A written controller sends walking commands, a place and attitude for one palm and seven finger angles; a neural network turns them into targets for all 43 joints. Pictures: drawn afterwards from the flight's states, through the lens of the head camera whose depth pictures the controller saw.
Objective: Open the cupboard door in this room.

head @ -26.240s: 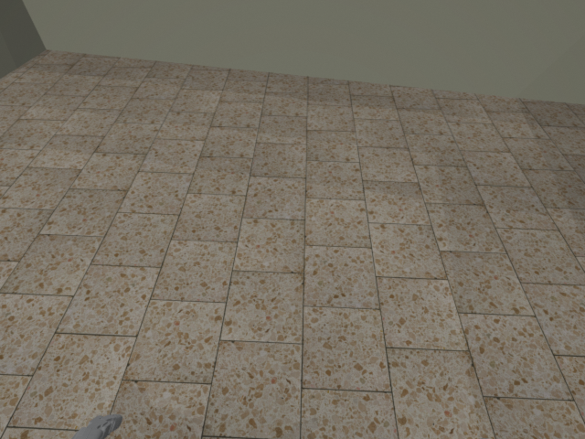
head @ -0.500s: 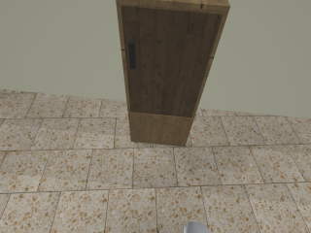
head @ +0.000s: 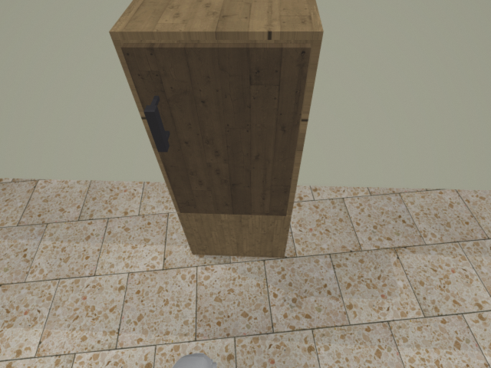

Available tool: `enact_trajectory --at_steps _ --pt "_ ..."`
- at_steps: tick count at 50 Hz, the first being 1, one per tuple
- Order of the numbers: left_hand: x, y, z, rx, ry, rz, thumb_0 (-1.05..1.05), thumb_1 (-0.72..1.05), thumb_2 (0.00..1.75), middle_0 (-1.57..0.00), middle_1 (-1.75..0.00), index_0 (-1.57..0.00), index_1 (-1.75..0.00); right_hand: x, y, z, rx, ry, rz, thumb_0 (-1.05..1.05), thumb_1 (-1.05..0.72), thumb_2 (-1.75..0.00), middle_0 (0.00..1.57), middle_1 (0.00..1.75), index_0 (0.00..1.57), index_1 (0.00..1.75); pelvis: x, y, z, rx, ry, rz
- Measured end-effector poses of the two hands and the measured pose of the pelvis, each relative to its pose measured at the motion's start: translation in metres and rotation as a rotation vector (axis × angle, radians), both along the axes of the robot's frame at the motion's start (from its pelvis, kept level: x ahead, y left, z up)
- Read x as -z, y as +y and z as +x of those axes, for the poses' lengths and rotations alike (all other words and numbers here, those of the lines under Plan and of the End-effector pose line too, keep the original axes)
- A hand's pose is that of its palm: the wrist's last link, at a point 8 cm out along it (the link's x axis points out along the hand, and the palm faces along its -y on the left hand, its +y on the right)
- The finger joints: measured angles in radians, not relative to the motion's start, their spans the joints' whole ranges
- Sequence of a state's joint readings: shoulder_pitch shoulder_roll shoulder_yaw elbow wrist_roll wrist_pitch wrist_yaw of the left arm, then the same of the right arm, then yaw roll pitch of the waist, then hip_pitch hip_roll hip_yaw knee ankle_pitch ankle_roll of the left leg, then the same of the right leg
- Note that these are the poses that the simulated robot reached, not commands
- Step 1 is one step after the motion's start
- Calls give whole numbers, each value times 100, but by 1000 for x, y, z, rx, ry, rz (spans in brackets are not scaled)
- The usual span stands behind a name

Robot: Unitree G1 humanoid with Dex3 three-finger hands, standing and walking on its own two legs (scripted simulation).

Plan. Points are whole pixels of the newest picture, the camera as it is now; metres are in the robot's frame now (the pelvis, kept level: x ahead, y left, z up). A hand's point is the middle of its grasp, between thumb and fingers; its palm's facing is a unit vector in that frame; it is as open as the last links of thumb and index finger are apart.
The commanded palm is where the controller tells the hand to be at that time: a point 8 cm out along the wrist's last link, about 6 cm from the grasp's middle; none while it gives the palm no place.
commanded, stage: come to a stop and stand still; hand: left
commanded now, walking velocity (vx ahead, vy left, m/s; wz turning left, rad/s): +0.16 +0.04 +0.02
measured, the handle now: (159, 124) +0.61 +0.24 +0.03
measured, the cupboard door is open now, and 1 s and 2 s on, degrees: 0 0 0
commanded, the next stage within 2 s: look again from close up in 1.44 s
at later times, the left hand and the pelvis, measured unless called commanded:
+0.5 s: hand out of the picture +0.07 +0.20 -0.18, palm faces +0.00 -0.96 -0.26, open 7.3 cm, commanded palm none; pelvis +0.03 +0.00 -0.01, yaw -2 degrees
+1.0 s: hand out of the picture +0.01 +0.17 -0.16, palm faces +0.07 -0.97 -0.25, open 7.3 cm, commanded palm none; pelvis +0.01 -0.02 +0.00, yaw +0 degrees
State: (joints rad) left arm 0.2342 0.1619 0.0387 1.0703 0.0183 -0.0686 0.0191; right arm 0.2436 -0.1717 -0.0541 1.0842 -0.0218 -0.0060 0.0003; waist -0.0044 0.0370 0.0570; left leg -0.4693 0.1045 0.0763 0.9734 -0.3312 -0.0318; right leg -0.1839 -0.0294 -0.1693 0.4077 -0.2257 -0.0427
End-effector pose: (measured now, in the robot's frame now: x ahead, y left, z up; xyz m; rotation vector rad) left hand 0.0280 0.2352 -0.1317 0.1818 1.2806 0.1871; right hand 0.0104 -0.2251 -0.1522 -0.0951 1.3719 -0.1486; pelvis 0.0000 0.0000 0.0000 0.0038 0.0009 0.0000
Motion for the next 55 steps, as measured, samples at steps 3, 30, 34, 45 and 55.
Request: enact_trajectory --at_steps 3,30,34,45,55 --pt "5 -1 -13 -25 67 -26 -2 94 89 -20 -30 -20 -29 -6 -3 47 -31 -75 -28 1 -93 -90 19 30 19 30 0 5 16 -1 1 -9" --pt "7 -8 39 32 -6 73 0 92 89 -20 -30 -20 -29 18 -45 54 18 -67 -34 0 -92 -90 20 30 20 30 18 -29 18 26 -19 24" --pt "-8 -33 29 28 0 49 0 91 89 -20 -30 -20 -29 10 -61 33 22 -17 -17 0 -92 -90 20 30 19 30 4 -39 20 35 -11 42" --pt "-12 -41 -2 -30 63 29 0 92 89 -20 -30 -20 -30 -1 -63 4 -32 104 -32 1 -91 -90 19 30 19 30 -5 -38 14 1 20 51" --pt "21 1 -39 -83 162 -23 0 91 89 -20 -30 -20 -30 -5 -13 52 -86 -54 -74 1 -91 -90 19 30 19 30 9 0 12 -9 5 11"
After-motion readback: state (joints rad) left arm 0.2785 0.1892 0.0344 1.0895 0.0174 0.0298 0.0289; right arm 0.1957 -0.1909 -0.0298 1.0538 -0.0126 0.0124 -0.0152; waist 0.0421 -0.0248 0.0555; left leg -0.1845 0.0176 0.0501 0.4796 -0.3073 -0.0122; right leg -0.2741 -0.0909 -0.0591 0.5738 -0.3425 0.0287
